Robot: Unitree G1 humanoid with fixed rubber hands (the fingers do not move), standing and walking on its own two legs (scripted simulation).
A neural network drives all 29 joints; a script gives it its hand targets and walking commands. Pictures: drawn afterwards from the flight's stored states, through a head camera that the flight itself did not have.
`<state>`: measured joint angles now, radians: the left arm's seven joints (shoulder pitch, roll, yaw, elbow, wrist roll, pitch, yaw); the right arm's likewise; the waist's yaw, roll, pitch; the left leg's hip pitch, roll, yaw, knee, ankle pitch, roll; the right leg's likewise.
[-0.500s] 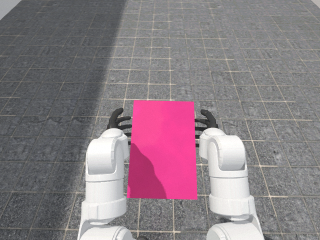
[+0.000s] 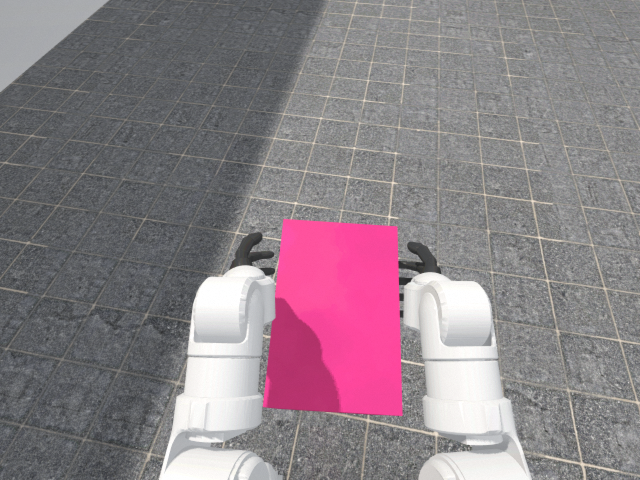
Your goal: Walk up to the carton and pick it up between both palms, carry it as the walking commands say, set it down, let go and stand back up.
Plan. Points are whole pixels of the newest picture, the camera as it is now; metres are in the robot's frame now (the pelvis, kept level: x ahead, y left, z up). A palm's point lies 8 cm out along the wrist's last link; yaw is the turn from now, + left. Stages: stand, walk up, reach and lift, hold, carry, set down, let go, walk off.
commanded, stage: carry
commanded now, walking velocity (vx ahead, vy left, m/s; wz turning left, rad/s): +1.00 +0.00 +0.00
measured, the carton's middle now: (331, 327) +0.31 +0.01 -0.04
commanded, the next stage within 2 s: none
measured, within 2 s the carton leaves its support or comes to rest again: neither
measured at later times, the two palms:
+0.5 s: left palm (295, 47) +0.82 +0.08 +0.09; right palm (410, 57) +0.78 -0.13 +0.10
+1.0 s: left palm out of the picture +1.32 +0.07 +0.09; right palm out of the picture +1.30 -0.15 +0.08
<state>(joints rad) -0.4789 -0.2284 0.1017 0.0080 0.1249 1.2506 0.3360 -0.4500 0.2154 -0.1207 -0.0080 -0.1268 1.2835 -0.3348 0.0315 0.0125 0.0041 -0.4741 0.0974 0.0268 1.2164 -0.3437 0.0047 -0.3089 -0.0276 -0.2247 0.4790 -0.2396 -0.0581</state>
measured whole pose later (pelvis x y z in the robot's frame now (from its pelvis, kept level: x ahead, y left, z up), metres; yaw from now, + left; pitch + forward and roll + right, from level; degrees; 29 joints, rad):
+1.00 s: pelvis +0.99 -0.03 -0.01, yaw -2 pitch +5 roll +1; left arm -0.52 -0.24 0.12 -0.08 0.13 1.25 0.32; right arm -0.48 0.23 -0.12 -0.10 -0.15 1.27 -0.33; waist 0.02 0.00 -0.02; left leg -0.56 0.06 0.19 0.42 -0.03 0.01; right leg 0.10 -0.04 -0.17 0.24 -0.41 0.01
